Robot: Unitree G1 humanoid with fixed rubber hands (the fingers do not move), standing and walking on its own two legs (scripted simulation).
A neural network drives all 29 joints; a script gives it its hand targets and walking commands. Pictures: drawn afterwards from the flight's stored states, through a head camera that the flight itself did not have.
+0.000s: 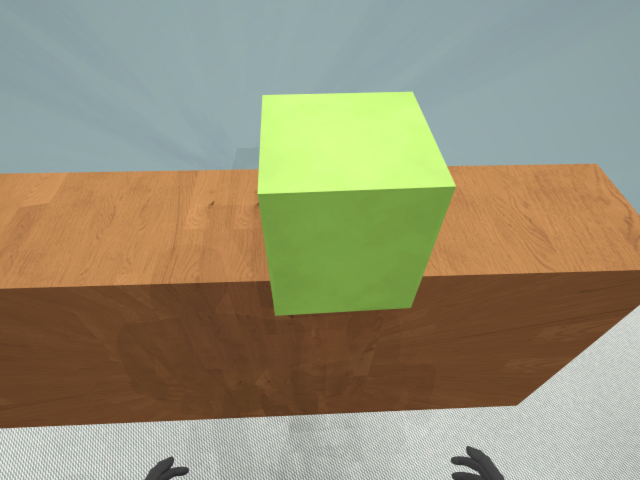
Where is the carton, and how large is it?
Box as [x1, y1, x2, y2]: [258, 92, 455, 315]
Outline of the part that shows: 412,92 262,95 258,200 275,315 410,307 455,187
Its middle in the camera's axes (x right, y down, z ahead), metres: +0.03 -0.04 +0.56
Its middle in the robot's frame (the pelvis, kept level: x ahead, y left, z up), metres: +0.45 -0.03 +0.08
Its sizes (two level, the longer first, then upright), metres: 0.210 0.200 0.250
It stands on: a pedestal, 0.71 m high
